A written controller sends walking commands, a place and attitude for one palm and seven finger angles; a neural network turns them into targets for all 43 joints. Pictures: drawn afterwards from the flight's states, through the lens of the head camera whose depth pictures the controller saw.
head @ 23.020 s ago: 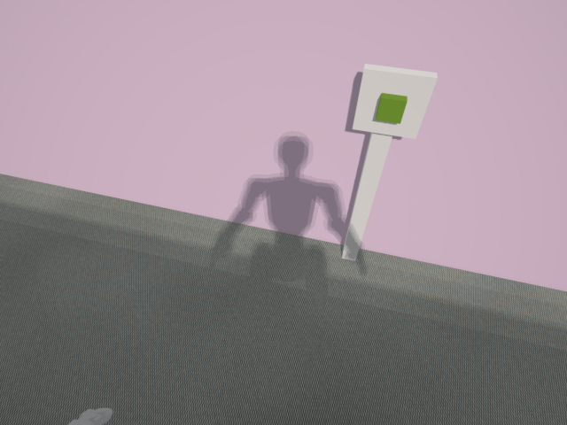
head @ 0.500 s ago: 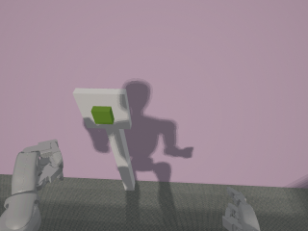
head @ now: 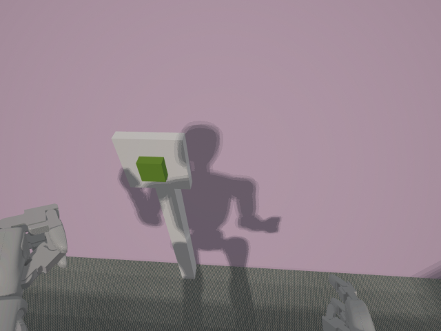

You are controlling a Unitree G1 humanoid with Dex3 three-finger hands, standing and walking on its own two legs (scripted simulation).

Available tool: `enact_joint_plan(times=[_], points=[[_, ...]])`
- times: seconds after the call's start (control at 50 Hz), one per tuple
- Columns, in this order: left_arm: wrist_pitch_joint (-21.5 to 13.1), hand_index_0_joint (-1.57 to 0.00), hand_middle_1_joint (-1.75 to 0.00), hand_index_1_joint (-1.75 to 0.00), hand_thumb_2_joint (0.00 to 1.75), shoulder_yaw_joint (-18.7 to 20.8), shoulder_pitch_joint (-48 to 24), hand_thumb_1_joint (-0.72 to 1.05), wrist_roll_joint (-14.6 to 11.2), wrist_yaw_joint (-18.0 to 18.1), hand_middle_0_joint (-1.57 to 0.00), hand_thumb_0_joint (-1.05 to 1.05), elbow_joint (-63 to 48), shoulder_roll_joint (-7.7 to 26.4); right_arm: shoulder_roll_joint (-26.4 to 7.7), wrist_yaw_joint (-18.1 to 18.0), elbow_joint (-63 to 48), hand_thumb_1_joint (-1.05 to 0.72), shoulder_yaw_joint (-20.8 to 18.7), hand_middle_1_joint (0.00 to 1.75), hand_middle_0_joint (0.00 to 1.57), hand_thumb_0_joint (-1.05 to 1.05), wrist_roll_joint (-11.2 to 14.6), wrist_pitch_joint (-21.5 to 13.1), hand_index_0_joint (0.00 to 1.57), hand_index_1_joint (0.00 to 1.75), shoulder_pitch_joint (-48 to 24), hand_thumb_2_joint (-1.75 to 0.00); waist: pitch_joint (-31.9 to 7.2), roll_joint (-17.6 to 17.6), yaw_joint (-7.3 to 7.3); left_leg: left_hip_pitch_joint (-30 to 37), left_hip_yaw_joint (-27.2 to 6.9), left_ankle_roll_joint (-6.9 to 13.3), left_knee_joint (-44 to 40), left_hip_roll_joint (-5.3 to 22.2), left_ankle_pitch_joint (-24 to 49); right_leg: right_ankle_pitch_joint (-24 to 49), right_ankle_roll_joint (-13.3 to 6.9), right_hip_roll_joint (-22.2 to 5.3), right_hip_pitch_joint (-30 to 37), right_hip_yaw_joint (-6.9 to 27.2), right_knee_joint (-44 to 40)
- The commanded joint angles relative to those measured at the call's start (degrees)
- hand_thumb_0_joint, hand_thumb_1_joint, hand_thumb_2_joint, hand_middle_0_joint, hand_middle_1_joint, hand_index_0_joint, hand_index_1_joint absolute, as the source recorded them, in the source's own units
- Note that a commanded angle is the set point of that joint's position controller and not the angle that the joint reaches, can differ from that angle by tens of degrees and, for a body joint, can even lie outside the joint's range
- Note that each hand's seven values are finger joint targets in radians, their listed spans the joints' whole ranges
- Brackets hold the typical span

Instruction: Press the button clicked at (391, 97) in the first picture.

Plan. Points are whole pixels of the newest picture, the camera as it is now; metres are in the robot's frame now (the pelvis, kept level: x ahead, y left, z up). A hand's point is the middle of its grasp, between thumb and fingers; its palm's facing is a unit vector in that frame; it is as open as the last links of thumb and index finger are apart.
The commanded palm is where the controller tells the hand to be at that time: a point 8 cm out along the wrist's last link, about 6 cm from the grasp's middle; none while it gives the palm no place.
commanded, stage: draw the hand back to the body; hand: left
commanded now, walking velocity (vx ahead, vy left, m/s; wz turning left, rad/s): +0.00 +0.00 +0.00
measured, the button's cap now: (152, 168) +0.50 +0.25 -0.01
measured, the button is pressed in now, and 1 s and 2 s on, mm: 0 0 0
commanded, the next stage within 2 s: step back with the hand held close in 0.06 s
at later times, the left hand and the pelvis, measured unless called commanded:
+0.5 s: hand (56, 250) +0.17 +0.25 +0.15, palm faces +0.29 -0.83 -0.48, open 3.1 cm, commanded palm +0.11 +0.30 +0.18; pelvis -0.03 +0.02 +0.00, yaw -2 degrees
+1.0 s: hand out of the picture +0.09 +0.27 +0.16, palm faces +0.41 -0.78 -0.47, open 3.1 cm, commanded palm +0.03 +0.31 +0.18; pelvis -0.09 +0.02 -0.02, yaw +2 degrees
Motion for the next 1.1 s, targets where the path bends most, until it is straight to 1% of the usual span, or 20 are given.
enact_joint_plan(times=[0.0, 0.08, 0.16, 0.18, 0.22, 0.24, 0.28, 0.36, 0.48, 0.56, 0.68, 0.76, 0.8, 0.84, 0.9, 0.96, 0.98, 1.02, 1.06, 1.08], points=[[-3.63, -1.30, -1.50, -1.50, 0.90, 6.15, -5.07, 0.90, -0.13, 1.07, -1.30, 0.00, -13.37, 9.82, -5.40, -0.67, -9.60, -0.90, -1.97, 0.30, 0.20, 0.00, -0.06, -4.03, 0.20, 0.30, -8.22, -0.90, -1.77, -0.83, -0.44, 1.82, 0.23, 1.74, -4.34, 0.38, 10.55, 11.00, -0.25, -0.81, -3.12, 0.41, -5.14], [-3.61, -1.30, -1.50, -1.50, 0.90, 6.20, -5.47, 0.90, -0.19, 1.13, -1.30, 0.00, -13.65, 9.88, -5.38, -0.76, -9.35, -0.90, -1.87, 0.30, 0.20, 0.00, -0.11, -4.48, 0.20, 0.30, -8.32, -0.90, -0.88, 0.36, -0.47, 1.80, 0.23, 1.57, -4.72, 0.39, 9.55, 9.65, -0.36, -0.70, -3.22, 0.70, -5.90], [-3.25, -1.30, -1.50, -1.50, 0.90, 6.14, -5.22, 0.90, -0.30, 1.04, -1.30, 0.00, -9.96, 9.12, -5.60, -0.78, -8.63, -0.90, -2.20, 0.30, 0.20, 0.00, -0.11, -4.32, 0.20, 0.30, -8.18, -0.90, 0.80, -2.96, -0.69, 1.53, 0.44, 1.69, -4.95, 0.52, 8.90, 8.87, -0.19, -0.29, -4.30, 0.82, -7.14], [-5.61, -1.30, -1.50, -1.50, 0.90, 13.26, -11.56, 0.90, 0.20, 1.54, -1.30, 0.00, -15.46, 15.15, -7.22, -0.02, -10.53, -0.90, -2.46, 0.30, 0.20, 0.00, -0.21, -2.45, 0.20, 0.30, -6.71, -0.90, 4.97, -3.04, -3.00, -3.01, -0.73, 2.54, -3.24, 1.39, 4.78, 9.61, -0.22, -3.49, -8.62, 8.02, -10.20], [-5.98, -1.30, -1.50, -1.50, 0.90, 8.30, -3.33, 0.90, 0.78, 0.93, -1.30, 0.00, -8.19, 8.92, -6.25, 0.59, -9.51, -0.90, -2.64, 0.30, 0.20, 0.00, -0.45, -0.46, 0.20, 0.30, -6.49, -0.90, 3.37, -6.25, -3.44, -2.15, -0.87, 2.21, -1.44, 1.22, 4.74, 8.39, -0.47, -5.12, -9.61, 8.30, -11.08], [-6.38, -1.30, -1.50, -1.50, 0.90, 7.15, -2.59, 0.90, 0.95, 0.87, -1.30, 0.00, -9.58, 8.33, -6.64, 0.90, -9.90, -0.90, -2.78, 0.30, 0.20, 0.00, -0.49, 0.21, 0.20, 0.30, -6.63, -0.90, 1.95, -4.49, -3.59, -2.06, -0.86, 2.12, -1.84, 1.47, 5.87, 9.18, -0.46, -5.21, -8.89, 7.79, -10.29], [-7.14, -1.30, -1.50, -1.50, 0.90, 7.58, -1.35, 0.90, 1.10, 1.22, -1.30, 0.00, -11.78, 9.15, -6.88, 0.85, -10.51, -0.90, -2.88, 0.30, 0.20, 0.00, -0.62, 1.17, 0.20, 0.30, -7.07, -0.90, -0.73, -1.41, -3.55, -1.86, -1.00, 2.11, -3.92, 2.05, 9.16, 12.34, 0.00, -4.36, -6.77, 5.57, -7.72], [-7.60, -1.30, -1.50, -1.50, 0.90, 10.48, 1.94, 0.90, 1.01, 1.89, -1.30, 0.00, -15.26, 12.10, -7.08, 0.56, -12.29, -0.90, -3.70, 0.30, 0.20, 0.00, -0.40, 3.06, 0.20, 0.30, -7.58, -0.90, -6.43, -1.04, -3.25, -1.49, -1.42, 2.10, -4.89, 3.02, 18.83, 20.24, 0.83, -2.78, -2.39, 2.95, -2.89], [-8.20, -1.30, -1.50, -1.50, 0.90, 11.92, 5.94, 0.90, 0.61, 2.22, -1.30, 0.00, -17.90, 12.63, -6.93, 0.63, -13.89, -0.90, -4.17, 0.30, 0.20, 0.00, 0.11, 4.10, 0.20, 0.30, -7.18, -0.90, -8.65, 0.40, -3.31, -5.75, -2.80, 2.37, -4.93, 4.61, 22.44, 22.68, 1.16, -1.70, 0.13, 2.02, 2.21], [-8.57, -1.30, -1.50, -1.50, 0.90, 12.46, 6.50, 0.90, 0.68, 2.38, -1.30, 0.00, -17.79, 12.38, -7.48, 0.69, -14.03, -0.90, -4.55, 0.30, 0.20, 0.00, 0.13, 3.52, 0.20, 0.30, -7.01, -0.90, -7.02, 1.23, -3.35, -13.25, -4.07, 3.21, -6.85, 5.66, 12.72, 18.62, 1.36, -0.96, 1.85, 2.64, 4.50], [-9.79, -1.30, -1.50, -1.50, 0.90, 12.08, 4.80, 0.90, 1.50, 2.94, -1.30, 0.00, -17.72, 11.49, -7.55, 0.55, -13.89, -0.90, -4.43, 0.30, 0.20, 0.00, 0.25, 2.04, 0.20, 0.30, -6.01, -0.90, -3.43, -0.66, -4.29, -25.12, -5.54, 4.29, -7.77, 5.39, -10.13, 10.91, 0.86, -1.99, 2.56, 5.63, 4.76], [-10.88, -1.30, -1.50, -1.50, 0.90, 12.41, 2.82, 0.90, 2.01, 3.40, -1.30, 0.00, -19.25, 12.51, -7.89, 0.38, -13.40, -0.90, -4.65, 0.30, 0.20, 0.00, -0.21, 1.00, 0.20, 0.30, -5.27, -0.90, -2.33, -3.26, -4.71, -23.07, -5.59, 3.70, -4.73, 3.70, -14.73, -0.19, -0.02, -3.05, -4.57, 8.22, -0.71], [-11.48, -1.30, -1.50, -1.50, 0.90, 11.67, 2.47, 0.90, 2.13, 3.65, -1.30, 0.00, -19.34, 11.93, -7.70, 0.32, -13.05, -0.90, -4.35, 0.30, 0.20, 0.00, -0.38, 0.50, 0.20, 0.30, -4.94, -0.90, -2.18, -2.26, -4.86, -22.14, -6.40, 3.61, -5.10, 3.95, -15.01, -3.52, -0.07, -2.81, -6.59, 7.62, -0.92], [-11.97, -1.30, -1.50, -1.50, 0.90, 11.60, 1.61, 0.90, 2.46, 3.84, -1.30, 0.00, -19.45, 11.76, -8.02, 0.16, -12.89, -0.90, -4.23, 0.30, 0.20, 0.00, -0.51, -0.08, 0.20, 0.30, -5.02, -0.90, -1.54, 1.31, -4.82, -25.23, -8.38, 4.25, -8.79, 5.79, -19.07, -5.08, 0.80, -0.84, -4.71, 5.55, 2.03], [-12.43, -1.30, -1.50, -1.50, 0.90, 12.42, 2.10, 0.90, 3.02, 3.82, -1.30, 0.00, -18.57, 11.28, -8.12, -0.14, -12.85, -0.90, -4.26, 0.30, 0.20, 0.00, -0.46, -1.05, 0.20, 0.30, -5.33, -0.90, -2.33, 6.18, -4.16, -33.83, -12.53, 6.14, -14.43, 9.93, -24.34, 2.60, 1.61, 2.42, 4.34, 3.21, 12.40], [-13.13, -1.30, -1.50, -1.50, 0.90, 14.15, 2.51, 0.90, 3.27, 3.25, -1.30, 0.00, -18.71, 12.49, -8.04, 0.06, -12.91, -0.90, -4.59, 0.30, 0.20, 0.00, -0.77, -1.96, 0.20, 0.30, -5.84, -0.90, -2.96, 5.92, -4.00, -36.83, -12.36, 7.08, -12.49, 10.31, -23.56, 7.63, 1.68, 2.99, 7.35, 5.14, 14.51], [-13.21, -1.30, -1.50, -1.50, 0.90, 13.46, 3.11, 0.90, 2.78, 3.14, -1.30, 0.00, -18.25, 11.87, -7.29, 0.30, -12.56, -0.90, -4.35, 0.30, 0.20, 0.00, -0.59, -1.90, 0.20, 0.30, -4.69, -0.90, -2.05, 2.45, -4.28, -33.83, -10.86, 6.16, -9.25, 8.39, -17.68, 10.88, 0.83, 1.78, 4.22, 6.58, 11.57], [-13.31, -1.30, -1.50, -1.50, 0.90, 12.97, 1.84, 0.90, 2.51, 2.75, -1.30, 0.00, -18.98, 11.96, -7.40, 0.80, -12.05, -0.90, -4.74, 0.30, 0.20, 0.00, -0.65, -1.74, 0.20, 0.30, -4.30, -0.90, -3.27, -3.97, -4.49, -29.45, -6.52, 4.20, -1.35, 4.34, -16.51, 6.62, -0.69, -1.94, -1.94, 12.88, 4.83], [-13.19, -1.30, -1.50, -1.50, 0.90, 12.98, 1.54, 0.90, 1.92, 3.11, -1.30, 0.00, -19.49, 13.43, -6.93, 1.43, -10.82, -0.90, -5.10, 0.30, 0.20, 0.00, -0.97, -1.04, 0.20, 0.30, -3.57, -0.90, -3.87, -9.12, -4.86, -19.17, -2.75, 1.11, 9.98, 0.08, -10.44, -1.79, -4.71, -9.49, -14.58, 21.50, -6.00], [-12.89, -1.30, -1.50, -1.50, 0.90, 11.20, 1.22, 0.90, 1.70, 3.46, -1.30, 0.00, -18.82, 12.46, -5.89, 1.80, -9.98, -0.90, -4.72, 0.30, 0.20, 0.00, -0.95, -0.39, 0.20, 0.30, -3.37, -0.90, -4.00, -12.46, -5.08, -14.52, -2.01, -0.05, 15.35, -1.17, -6.78, -1.51, -6.73, -13.34, -18.83, 22.08, -8.66]])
